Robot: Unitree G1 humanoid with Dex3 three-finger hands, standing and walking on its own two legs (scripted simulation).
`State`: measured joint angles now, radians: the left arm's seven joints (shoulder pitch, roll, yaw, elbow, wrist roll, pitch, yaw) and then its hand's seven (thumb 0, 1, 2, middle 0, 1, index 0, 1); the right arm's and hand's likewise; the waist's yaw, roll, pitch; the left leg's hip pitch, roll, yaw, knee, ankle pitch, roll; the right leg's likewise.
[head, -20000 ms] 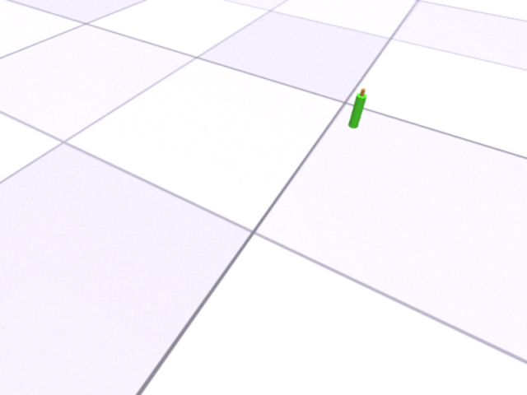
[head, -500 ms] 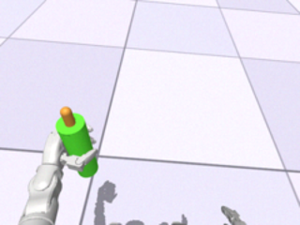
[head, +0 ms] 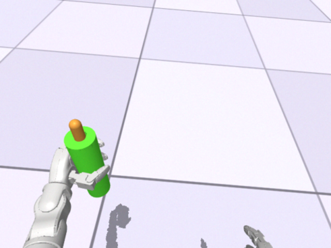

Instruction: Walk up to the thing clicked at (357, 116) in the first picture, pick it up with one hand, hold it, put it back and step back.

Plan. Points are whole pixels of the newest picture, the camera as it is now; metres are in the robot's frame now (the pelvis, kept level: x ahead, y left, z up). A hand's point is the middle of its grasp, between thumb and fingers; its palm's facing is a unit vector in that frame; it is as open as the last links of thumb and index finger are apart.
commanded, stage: hold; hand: left
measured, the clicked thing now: (89, 160) +0.32 +0.18 +0.04
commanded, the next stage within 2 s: crouch in 1.94 s
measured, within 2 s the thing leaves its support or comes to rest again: neither
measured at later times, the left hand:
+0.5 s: hand (90, 163) +0.31 +0.17 +0.04, palm faces -0.01 -1.00 -0.02, open 8.5 cm
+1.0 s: hand (88, 165) +0.31 +0.18 +0.04, palm faces +0.00 -1.00 -0.02, open 8.5 cm
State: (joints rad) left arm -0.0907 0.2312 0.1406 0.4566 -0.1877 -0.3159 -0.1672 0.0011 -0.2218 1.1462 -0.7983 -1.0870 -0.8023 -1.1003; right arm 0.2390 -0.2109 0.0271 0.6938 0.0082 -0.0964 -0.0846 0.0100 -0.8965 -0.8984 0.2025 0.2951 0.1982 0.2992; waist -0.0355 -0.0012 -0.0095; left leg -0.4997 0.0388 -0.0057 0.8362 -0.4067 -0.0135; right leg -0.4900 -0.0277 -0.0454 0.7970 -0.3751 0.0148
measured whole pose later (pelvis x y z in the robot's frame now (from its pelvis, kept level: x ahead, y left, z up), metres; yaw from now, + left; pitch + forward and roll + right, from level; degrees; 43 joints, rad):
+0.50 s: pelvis -0.01 +0.00 +0.00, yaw +0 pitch +3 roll -1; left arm -0.12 0.23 0.14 0.49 -0.18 -0.33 -0.16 0.00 -0.22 1.15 -0.80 -1.09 -0.80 -1.10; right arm 0.25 -0.21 0.02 0.70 0.01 -0.10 -0.07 0.01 -0.90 -0.90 0.20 0.30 0.20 0.30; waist -0.04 0.00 0.00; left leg -0.49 0.04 0.00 0.82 -0.39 -0.01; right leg -0.47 -0.03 -0.04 0.78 -0.35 0.02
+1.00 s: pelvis +0.00 +0.01 +0.00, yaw +0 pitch +3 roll -2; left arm -0.09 0.23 0.13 0.47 -0.18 -0.32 -0.15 0.00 -0.22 1.15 -0.80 -1.09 -0.80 -1.10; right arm 0.25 -0.21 0.03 0.70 0.00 -0.12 -0.07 0.01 -0.90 -0.90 0.20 0.30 0.20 0.30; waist -0.03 0.00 -0.01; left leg -0.49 0.03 0.00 0.83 -0.40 0.00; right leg -0.47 -0.03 -0.04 0.77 -0.36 0.03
